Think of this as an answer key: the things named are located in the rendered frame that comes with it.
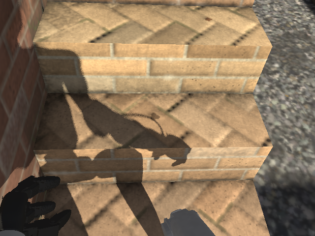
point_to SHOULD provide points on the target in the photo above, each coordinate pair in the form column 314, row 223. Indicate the robot right thigh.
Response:
column 185, row 223

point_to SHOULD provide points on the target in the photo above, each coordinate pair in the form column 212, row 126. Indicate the left robot hand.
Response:
column 16, row 212

